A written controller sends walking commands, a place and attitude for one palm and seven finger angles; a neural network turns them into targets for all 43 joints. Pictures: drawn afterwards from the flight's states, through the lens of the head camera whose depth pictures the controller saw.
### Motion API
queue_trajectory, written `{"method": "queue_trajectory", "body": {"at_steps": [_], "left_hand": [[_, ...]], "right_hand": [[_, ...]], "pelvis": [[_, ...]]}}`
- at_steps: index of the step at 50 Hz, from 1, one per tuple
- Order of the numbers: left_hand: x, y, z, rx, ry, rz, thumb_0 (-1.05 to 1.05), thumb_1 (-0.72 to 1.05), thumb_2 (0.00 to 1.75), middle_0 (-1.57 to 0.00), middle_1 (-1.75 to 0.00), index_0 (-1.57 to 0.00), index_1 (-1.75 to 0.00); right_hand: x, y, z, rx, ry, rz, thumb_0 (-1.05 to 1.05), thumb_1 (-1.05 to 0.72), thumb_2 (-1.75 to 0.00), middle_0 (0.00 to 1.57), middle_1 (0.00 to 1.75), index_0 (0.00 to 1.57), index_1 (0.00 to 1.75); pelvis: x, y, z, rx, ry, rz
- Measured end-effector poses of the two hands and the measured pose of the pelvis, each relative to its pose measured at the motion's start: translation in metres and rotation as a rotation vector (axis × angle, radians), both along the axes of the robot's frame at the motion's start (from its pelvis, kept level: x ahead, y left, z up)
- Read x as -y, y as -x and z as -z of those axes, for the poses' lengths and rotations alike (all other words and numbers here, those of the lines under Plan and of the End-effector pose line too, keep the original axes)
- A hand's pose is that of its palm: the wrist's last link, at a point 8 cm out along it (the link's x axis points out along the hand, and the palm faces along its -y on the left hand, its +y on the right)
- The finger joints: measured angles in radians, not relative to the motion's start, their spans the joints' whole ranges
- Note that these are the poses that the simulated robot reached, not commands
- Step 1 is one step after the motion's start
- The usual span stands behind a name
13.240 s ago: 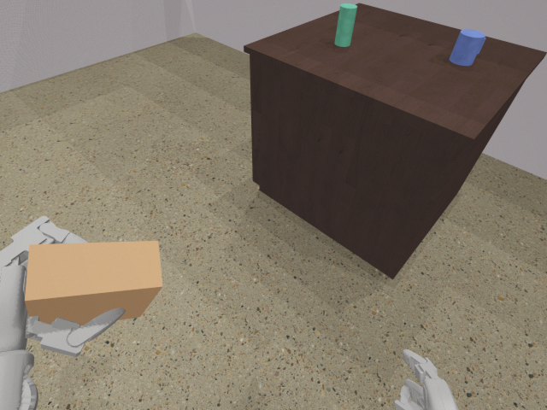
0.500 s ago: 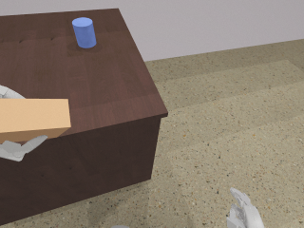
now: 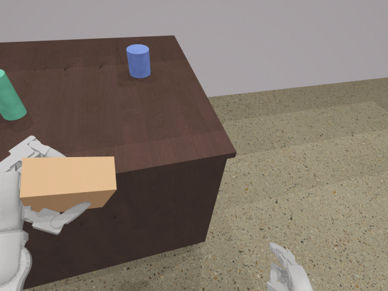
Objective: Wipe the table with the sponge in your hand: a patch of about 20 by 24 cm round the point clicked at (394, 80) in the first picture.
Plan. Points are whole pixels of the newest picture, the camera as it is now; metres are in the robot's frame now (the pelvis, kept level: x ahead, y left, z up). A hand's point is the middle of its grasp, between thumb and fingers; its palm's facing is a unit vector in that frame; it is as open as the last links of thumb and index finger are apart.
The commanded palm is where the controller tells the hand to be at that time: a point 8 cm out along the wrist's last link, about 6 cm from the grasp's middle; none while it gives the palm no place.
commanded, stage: come to a stop and stand still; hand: left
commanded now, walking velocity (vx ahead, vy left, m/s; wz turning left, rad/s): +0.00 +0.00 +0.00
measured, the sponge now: (82, 186) +0.23 +0.22 +0.14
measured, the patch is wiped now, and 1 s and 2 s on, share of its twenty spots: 0.00 0.00 0.00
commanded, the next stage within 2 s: look again from close up in 0.90 s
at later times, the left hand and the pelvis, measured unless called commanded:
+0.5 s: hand (82, 174) +0.25 +0.23 +0.15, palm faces +0.39 -0.84 -0.38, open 9.8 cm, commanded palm +0.19 +0.26 +0.17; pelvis +0.04 -0.02 +0.00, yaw +1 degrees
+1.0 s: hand (89, 169) +0.26 +0.22 +0.15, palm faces +0.40 -0.84 -0.38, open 9.8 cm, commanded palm +0.21 +0.25 +0.17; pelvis +0.06 -0.03 +0.00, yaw +2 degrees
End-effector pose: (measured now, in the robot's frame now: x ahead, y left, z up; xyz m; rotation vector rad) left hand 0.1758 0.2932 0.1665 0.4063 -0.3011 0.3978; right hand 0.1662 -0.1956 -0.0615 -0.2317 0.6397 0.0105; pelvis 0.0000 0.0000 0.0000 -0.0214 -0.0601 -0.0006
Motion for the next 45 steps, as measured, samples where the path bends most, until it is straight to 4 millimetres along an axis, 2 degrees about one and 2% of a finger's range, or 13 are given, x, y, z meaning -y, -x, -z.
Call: {"method": "queue_trajectory", "body": {"at_steps": [10,28,36,45], "left_hand": [[0.003,0.003,0.009,-0.068,-0.012,-0.016,0.0,-0.46,1.0,-0.79,-1.34,-0.77,-1.35],[0.029,-0.041,0.005,-0.125,-0.026,0.013,0.0,-0.46,1.01,-0.79,-1.34,-0.77,-1.35],[0.031,-0.046,0.004,-0.151,-0.025,-0.008,0.0,-0.46,1.01,-0.79,-1.34,-0.77,-1.35],[0.033,-0.047,0.004,-0.143,-0.001,-0.02,0.0,-0.46,1.01,-0.79,-1.34,-0.77,-1.35]], "right_hand": [[0.021,-0.02,-0.01,0.032,0.054,0.005,0.01,-0.9,-0.9,0.21,0.3,0.2,0.3],[0.043,-0.048,0.003,-0.036,0.026,0.044,0.01,-0.9,-0.9,0.21,0.3,0.2,0.3],[0.051,-0.064,0.004,-0.044,0.029,0.057,0.01,-0.9,-0.9,0.21,0.3,0.2,0.3],[0.053,-0.075,0.0,-0.026,0.032,0.063,0.01,-0.9,-0.9,0.21,0.3,0.2,0.3]], "pelvis": [[0.008,-0.007,-0.001,-0.014,0.008,-0.016],[0.026,-0.044,-0.003,-0.053,-0.001,-0.027],[0.031,-0.055,-0.004,-0.06,-0.003,-0.03],[0.033,-0.059,-0.004,-0.056,-0.004,-0.033]]}}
